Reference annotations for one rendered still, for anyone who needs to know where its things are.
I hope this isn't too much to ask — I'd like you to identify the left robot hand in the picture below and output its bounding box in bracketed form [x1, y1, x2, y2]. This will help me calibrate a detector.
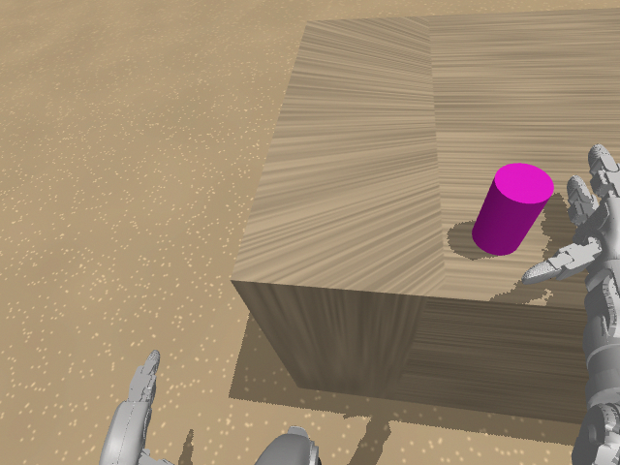
[99, 350, 174, 465]

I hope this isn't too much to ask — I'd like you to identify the right robot arm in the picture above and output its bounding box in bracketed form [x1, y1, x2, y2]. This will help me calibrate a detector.
[572, 259, 620, 465]

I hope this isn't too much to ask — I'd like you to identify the can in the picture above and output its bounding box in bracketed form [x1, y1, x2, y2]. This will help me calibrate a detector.
[472, 163, 554, 256]

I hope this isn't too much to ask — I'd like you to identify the right robot hand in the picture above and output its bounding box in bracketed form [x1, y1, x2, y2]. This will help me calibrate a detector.
[521, 144, 620, 285]

